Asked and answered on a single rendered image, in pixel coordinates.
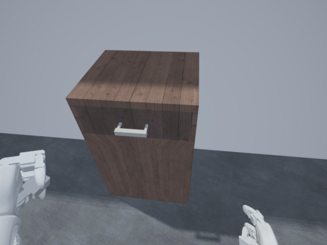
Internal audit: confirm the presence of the handle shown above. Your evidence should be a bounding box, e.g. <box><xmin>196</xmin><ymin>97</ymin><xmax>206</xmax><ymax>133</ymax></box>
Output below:
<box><xmin>114</xmin><ymin>122</ymin><xmax>148</xmax><ymax>138</ymax></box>

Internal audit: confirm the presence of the left robot hand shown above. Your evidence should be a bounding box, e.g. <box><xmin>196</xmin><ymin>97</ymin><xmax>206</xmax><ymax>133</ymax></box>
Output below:
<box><xmin>0</xmin><ymin>150</ymin><xmax>50</xmax><ymax>216</ymax></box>

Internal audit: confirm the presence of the cabinet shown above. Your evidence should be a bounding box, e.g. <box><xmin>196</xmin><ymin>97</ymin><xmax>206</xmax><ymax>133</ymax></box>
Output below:
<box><xmin>66</xmin><ymin>50</ymin><xmax>199</xmax><ymax>204</ymax></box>

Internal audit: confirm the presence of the right robot hand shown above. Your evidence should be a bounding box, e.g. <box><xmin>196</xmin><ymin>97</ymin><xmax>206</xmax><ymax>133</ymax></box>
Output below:
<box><xmin>239</xmin><ymin>205</ymin><xmax>278</xmax><ymax>245</ymax></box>

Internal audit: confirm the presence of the robot left forearm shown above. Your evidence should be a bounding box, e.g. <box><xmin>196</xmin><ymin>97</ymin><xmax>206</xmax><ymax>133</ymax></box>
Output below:
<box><xmin>0</xmin><ymin>215</ymin><xmax>22</xmax><ymax>245</ymax></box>

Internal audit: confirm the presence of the drawer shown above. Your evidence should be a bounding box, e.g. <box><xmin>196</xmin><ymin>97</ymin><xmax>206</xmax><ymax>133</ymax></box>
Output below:
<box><xmin>75</xmin><ymin>105</ymin><xmax>191</xmax><ymax>141</ymax></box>

